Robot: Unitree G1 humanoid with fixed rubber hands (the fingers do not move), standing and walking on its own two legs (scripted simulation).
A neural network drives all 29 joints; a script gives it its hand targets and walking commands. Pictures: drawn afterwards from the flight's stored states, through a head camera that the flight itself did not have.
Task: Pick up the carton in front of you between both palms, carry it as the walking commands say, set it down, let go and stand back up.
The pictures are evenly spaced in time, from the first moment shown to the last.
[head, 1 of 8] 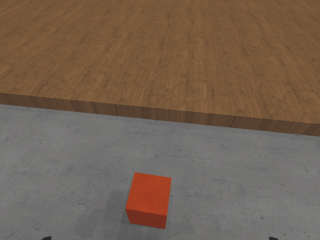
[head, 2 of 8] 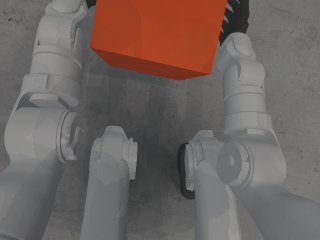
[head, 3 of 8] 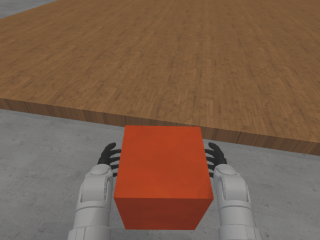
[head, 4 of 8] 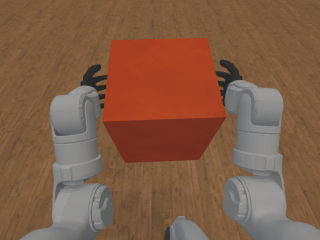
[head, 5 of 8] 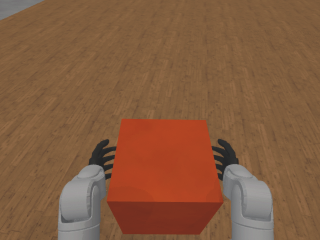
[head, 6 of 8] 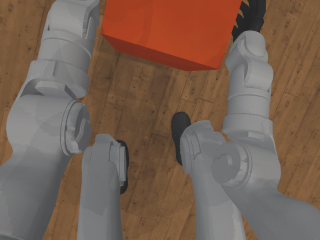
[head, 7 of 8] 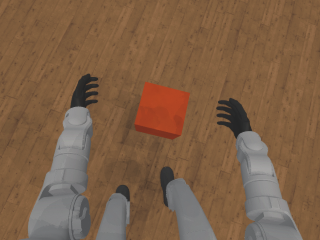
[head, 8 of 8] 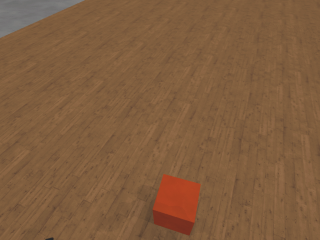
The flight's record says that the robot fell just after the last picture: no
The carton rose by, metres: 0.93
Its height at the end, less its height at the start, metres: +0.15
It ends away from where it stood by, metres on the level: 3.21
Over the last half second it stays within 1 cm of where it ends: yes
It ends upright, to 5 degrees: yes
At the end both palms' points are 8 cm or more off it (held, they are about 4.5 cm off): yes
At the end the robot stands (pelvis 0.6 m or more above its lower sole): yes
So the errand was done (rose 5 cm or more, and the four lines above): yes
